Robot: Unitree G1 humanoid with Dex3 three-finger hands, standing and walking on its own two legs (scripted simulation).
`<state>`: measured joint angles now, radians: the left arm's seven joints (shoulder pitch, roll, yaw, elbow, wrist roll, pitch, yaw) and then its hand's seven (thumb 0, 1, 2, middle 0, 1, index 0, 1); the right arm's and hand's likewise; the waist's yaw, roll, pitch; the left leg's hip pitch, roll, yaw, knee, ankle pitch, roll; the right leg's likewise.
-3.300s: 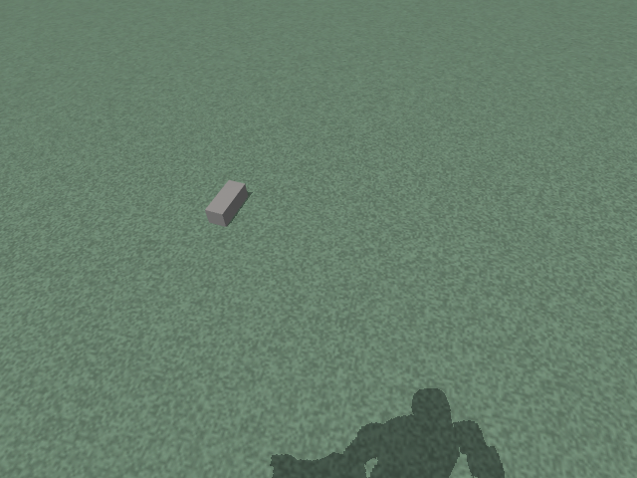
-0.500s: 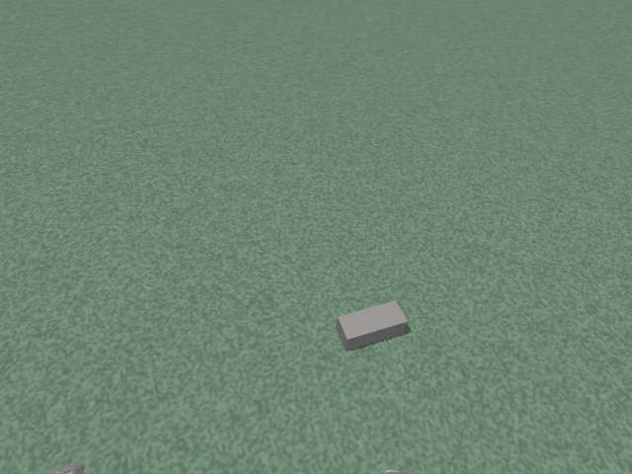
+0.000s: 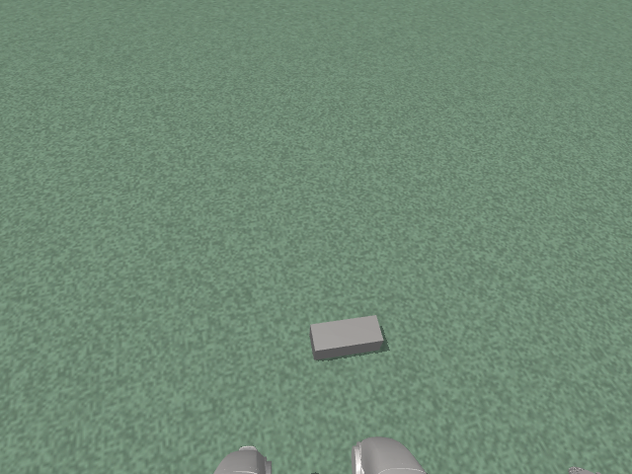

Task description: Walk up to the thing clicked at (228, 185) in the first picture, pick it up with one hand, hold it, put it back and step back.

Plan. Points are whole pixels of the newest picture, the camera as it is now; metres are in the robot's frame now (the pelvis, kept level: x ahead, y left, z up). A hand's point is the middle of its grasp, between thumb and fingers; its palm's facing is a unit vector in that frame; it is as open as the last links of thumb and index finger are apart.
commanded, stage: walk up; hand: left
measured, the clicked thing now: (345, 337) +0.59 -0.10 -0.70
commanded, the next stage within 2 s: none
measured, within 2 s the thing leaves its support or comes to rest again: neither
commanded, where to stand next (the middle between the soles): +0.22 -0.36 m, yaw +12 degrees
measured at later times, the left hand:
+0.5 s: hand out of the picture +0.04 +0.04 -0.14, palm faces +0.10 -0.93 -0.35, open 7.4 cm
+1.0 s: hand out of the picture +0.13 -0.17 -0.14, palm faces +0.15 -0.90 -0.42, open 7.4 cm
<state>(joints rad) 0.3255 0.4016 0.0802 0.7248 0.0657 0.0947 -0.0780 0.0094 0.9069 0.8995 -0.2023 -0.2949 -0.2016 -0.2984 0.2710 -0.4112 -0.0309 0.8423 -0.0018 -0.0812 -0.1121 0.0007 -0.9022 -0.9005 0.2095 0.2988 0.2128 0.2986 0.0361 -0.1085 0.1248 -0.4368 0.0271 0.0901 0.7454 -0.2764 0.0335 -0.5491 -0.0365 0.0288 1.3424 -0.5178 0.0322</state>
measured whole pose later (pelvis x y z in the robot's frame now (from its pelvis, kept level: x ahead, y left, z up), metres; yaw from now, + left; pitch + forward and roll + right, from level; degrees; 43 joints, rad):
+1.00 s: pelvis +0.13 -0.46 -0.01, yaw +9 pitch -2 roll +0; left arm 0.30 0.40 0.08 0.87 0.04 0.02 -0.03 0.00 0.91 0.90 -0.20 -0.29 -0.20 -0.30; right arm 0.29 -0.51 -0.07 0.96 -0.03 0.00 -0.05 0.01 -0.91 -0.90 0.20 0.30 0.21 0.30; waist 0.02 0.02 0.04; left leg -0.58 0.06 -0.12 1.17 -0.47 0.03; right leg -0.40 -0.06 0.00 0.88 -0.45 0.03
